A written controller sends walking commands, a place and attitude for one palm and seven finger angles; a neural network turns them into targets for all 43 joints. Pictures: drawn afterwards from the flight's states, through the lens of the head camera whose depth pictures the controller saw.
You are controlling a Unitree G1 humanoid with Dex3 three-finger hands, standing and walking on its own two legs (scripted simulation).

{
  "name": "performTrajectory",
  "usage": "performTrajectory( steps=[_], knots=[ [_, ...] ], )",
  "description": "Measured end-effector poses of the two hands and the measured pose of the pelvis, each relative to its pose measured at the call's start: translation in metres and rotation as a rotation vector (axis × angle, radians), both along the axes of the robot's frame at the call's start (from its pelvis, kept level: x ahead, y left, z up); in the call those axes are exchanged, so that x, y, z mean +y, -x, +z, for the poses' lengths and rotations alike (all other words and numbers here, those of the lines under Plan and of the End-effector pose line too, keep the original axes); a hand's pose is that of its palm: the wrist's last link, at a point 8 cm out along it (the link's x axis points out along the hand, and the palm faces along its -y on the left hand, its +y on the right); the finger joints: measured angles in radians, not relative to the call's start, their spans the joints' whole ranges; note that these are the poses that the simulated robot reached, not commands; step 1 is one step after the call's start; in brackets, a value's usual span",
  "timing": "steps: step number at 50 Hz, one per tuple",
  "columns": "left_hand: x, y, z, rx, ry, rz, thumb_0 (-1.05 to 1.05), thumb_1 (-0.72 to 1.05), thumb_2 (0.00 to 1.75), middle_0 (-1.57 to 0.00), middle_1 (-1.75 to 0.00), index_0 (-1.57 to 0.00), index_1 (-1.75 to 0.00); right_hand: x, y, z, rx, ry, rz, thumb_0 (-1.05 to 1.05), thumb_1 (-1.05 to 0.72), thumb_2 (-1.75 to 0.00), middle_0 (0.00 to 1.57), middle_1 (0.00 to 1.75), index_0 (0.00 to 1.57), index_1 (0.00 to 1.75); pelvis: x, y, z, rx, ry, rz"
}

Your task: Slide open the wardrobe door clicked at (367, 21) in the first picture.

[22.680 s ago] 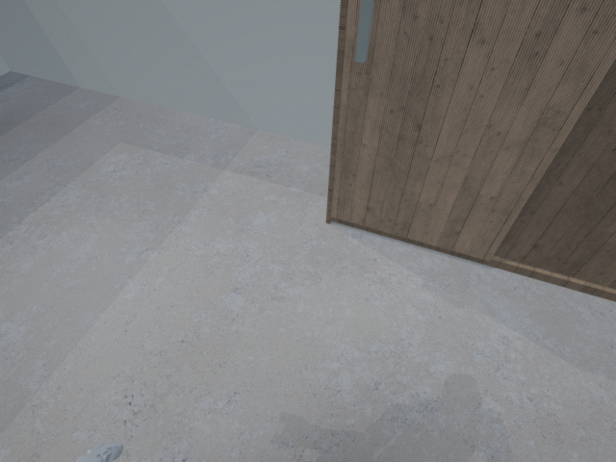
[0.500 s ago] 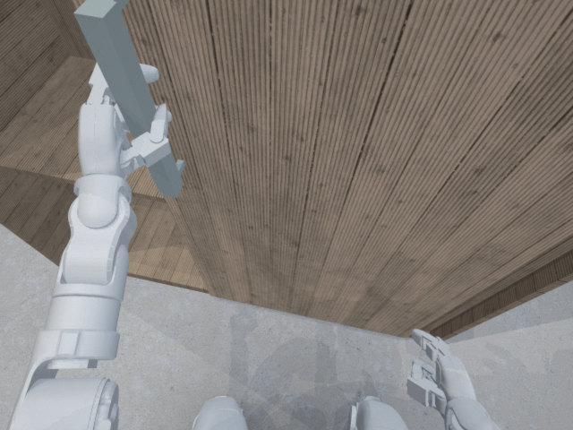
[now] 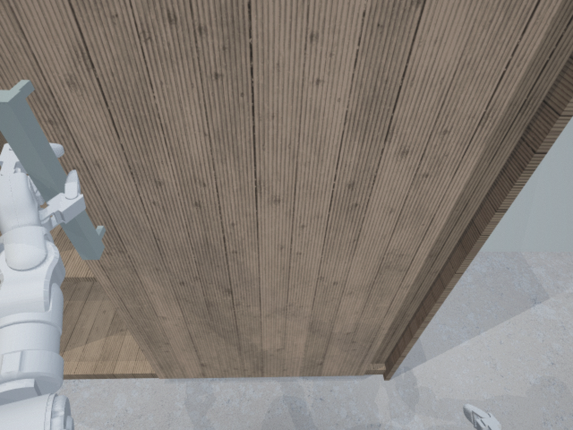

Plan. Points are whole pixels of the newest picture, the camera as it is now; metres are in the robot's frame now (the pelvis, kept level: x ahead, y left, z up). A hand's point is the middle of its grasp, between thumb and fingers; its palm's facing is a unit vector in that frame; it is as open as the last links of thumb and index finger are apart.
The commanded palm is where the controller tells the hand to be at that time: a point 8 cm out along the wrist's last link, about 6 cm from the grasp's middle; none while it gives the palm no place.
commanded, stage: stop walking and hold the door there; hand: left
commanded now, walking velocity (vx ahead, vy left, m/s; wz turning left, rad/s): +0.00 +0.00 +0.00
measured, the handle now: (63, 181) +0.41 +0.34 +0.14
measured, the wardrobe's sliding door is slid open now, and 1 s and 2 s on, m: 0.57 0.57 0.57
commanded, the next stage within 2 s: loosen the grip on the handle in 1.62 s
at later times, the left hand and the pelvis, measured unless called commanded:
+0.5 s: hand (71, 195) +0.37 +0.31 +0.15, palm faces +0.53 -0.83 -0.19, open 6.5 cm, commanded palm +0.33 +0.35 +0.13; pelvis -0.02 -0.01 +0.00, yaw -1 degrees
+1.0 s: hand (72, 201) +0.37 +0.31 +0.14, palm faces +0.38 -0.91 -0.18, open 6.0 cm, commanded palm +0.33 +0.34 +0.13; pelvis -0.03 +0.07 -0.01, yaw -1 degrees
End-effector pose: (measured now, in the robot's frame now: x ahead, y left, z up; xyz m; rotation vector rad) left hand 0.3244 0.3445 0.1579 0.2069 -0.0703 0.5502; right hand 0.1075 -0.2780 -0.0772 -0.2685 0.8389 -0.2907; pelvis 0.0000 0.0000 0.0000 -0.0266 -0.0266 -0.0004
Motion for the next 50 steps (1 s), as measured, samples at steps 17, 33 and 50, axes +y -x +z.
performTrajectory(
  steps=[17, 33, 50],
  knots=[
    [-0.001, 0.001, 0.003, 0.047, 0.025, 0.023, -0.08, 0.62, 0.78, -0.40, -1.30, -0.27, -1.35, -0.008, 0.055, -0.018, 0.087, -0.028, -0.058, 0.01, -0.90, -0.90, 0.20, 0.30, 0.20, 0.30, -0.009, 0.017, 0.001, 0.012, -0.009, -0.026],
    [0.007, -0.003, 0.000, 0.064, -0.024, -0.065, -0.15, 0.60, 0.80, -0.44, -1.36, -0.36, -1.38, -0.006, 0.029, -0.017, 0.092, 0.009, -0.029, 0.01, -0.90, -0.90, 0.20, 0.30, 0.20, 0.30, 0.017, 0.016, -0.004, 0.009, -0.017, 0.010],
    [0.010, -0.005, -0.007, 0.002, -0.004, -0.168, -0.15, 0.68, 0.76, -0.45, -1.40, -0.30, -1.40, 0.138, -0.006, -0.032, 0.023, -0.179, 0.124, 0.01, -0.90, -0.90, 0.20, 0.30, 0.20, 0.30, 0.068, 0.029, -0.006, 0.007, -0.039, -0.009]
  ],
)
